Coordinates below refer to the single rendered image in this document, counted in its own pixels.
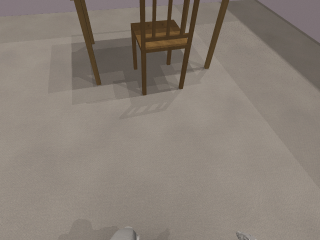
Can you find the chair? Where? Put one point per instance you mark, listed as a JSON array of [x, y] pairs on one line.
[[163, 35]]

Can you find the left robot thigh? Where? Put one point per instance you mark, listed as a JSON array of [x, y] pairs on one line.
[[125, 234]]

